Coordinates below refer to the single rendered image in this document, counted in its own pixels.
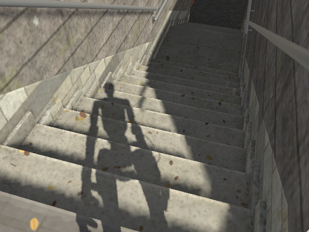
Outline stairs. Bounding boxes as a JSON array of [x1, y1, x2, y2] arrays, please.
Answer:
[[174, 21, 242, 37], [0, 58, 254, 232]]

